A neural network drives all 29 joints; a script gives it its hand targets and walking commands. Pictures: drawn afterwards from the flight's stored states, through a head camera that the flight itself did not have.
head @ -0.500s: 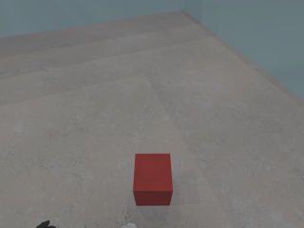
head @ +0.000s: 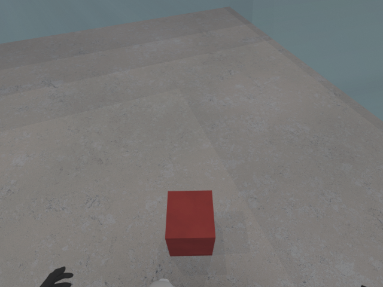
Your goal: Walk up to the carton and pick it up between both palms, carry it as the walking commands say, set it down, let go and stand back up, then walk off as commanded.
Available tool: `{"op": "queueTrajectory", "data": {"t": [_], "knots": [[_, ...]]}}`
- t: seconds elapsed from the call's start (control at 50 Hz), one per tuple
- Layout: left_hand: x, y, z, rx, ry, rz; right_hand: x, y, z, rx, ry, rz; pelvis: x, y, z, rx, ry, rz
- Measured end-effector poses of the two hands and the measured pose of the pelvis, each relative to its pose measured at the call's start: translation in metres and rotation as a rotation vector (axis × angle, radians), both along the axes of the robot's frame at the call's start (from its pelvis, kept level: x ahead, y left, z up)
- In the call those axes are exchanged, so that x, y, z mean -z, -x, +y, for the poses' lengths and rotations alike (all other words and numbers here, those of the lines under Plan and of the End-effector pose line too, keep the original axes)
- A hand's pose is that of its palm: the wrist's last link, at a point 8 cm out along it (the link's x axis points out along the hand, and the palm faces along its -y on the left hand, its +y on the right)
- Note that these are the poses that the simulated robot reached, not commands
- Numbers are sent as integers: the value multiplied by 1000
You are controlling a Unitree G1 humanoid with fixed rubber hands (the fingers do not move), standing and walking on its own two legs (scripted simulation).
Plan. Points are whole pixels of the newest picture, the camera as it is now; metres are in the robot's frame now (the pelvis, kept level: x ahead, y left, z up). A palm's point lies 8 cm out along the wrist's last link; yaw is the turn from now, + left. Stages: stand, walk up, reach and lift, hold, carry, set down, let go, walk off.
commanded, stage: reach and lift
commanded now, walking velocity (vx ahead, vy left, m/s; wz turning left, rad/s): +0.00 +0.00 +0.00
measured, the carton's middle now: (190, 224) +0.50 +0.05 -0.60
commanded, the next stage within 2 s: none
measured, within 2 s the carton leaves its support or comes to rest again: neither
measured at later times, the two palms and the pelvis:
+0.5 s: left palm (67, 254) +0.22 +0.32 -0.10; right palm (328, 255) +0.23 -0.27 -0.08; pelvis +0.04 +0.02 +0.00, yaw +0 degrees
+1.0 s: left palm (103, 216) +0.33 +0.27 -0.14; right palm (297, 213) +0.34 -0.24 -0.11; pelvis -0.03 +0.01 -0.03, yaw -1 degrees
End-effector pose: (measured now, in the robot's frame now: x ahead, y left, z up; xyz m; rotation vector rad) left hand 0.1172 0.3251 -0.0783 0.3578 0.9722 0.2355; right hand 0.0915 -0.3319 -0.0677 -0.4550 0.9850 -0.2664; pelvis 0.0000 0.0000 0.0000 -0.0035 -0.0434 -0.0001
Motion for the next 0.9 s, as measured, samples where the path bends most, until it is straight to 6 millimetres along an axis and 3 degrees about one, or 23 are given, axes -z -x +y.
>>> {"op": "queueTrajectory", "data": {"t": [0.1,0.3,0.4,0.5,0.68,0.9], "knots": [[-11,-44,-9,32,36,-119,4,-32,26,-4,-68,-14,-1,-3,2,1,3,8],[8,-50,6,-18,69,-23,2,-79,51,-31,-77,-18,-5,-22,16,1,23,53],[11,-74,5,2,62,-35,5,-102,59,-35,-84,-13,-5,-32,22,1,30,110],[20,-107,-9,54,62,-56,12,-135,64,-43,-108,-48,-2,-36,21,4,30,181],[42,-147,-35,89,72,-81,38,-180,63,-48,-134,-111,11,-22,11,10,14,344],[55,-193,-47,77,104,-149,54,-219,75,-6,-188,-183,26,15,7,16,6,469]]}}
